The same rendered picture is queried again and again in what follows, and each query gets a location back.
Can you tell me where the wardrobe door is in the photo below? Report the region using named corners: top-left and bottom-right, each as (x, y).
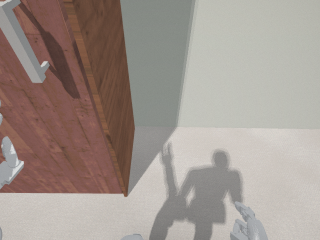
top-left (0, 0), bottom-right (122, 194)

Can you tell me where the handle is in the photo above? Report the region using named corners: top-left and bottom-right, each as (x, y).
top-left (0, 0), bottom-right (50, 83)

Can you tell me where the robot right hand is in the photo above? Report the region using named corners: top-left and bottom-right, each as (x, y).
top-left (230, 201), bottom-right (268, 240)

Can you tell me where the robot left hand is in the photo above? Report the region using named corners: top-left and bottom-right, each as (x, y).
top-left (0, 100), bottom-right (24, 189)

